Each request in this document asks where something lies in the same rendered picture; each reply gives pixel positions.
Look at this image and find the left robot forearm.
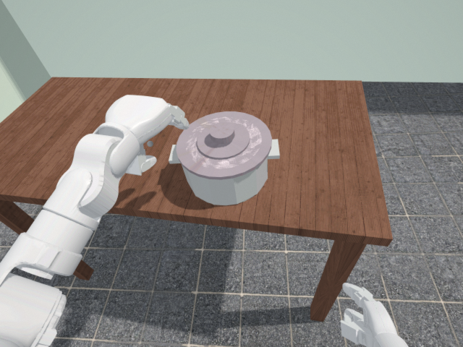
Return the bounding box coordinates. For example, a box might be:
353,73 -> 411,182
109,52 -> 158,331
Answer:
0,122 -> 140,285

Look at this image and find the right robot forearm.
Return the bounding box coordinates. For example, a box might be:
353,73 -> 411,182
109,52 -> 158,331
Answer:
372,333 -> 409,347

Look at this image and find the lid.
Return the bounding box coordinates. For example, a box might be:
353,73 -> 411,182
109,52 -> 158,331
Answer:
176,111 -> 272,180

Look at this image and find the table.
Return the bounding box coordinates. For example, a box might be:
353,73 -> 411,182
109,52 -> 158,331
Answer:
0,77 -> 393,322

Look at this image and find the pot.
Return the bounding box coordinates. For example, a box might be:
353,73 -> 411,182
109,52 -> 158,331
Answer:
169,139 -> 280,205

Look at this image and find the left robot upper arm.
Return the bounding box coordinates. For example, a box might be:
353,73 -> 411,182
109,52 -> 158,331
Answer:
0,273 -> 67,347

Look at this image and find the left robot hand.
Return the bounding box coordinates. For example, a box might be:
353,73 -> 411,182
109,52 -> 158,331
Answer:
105,95 -> 190,176

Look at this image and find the knob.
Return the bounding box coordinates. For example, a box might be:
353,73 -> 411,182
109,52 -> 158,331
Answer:
210,122 -> 235,144

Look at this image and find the right robot hand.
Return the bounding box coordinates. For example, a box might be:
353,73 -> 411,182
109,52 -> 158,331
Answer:
340,283 -> 398,347

